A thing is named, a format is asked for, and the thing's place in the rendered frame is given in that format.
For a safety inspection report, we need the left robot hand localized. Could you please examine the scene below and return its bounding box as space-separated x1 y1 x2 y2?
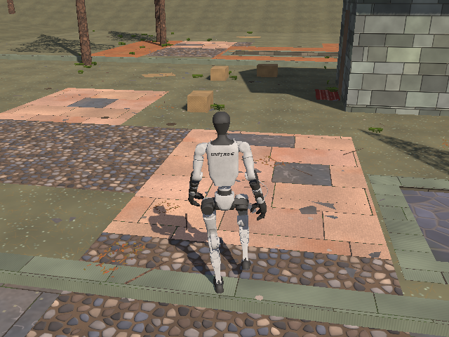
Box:
188 192 204 206

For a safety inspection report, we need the right robot hand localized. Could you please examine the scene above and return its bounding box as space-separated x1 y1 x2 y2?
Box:
250 201 267 220

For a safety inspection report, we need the left robot upper arm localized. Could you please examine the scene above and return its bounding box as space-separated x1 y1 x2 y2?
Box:
192 143 208 181

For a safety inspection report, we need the left robot forearm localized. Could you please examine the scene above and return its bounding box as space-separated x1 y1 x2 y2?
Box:
189 172 200 196

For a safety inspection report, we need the left robot foot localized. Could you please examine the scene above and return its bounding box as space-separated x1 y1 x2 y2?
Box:
213 276 224 293

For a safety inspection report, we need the right robot forearm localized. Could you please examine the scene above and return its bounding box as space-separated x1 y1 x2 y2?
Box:
249 170 264 204

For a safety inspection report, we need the right robot upper arm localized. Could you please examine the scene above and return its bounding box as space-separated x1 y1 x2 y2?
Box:
237 141 256 181

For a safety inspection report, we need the robot left shin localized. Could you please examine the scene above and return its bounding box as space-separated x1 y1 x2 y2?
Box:
208 237 222 284

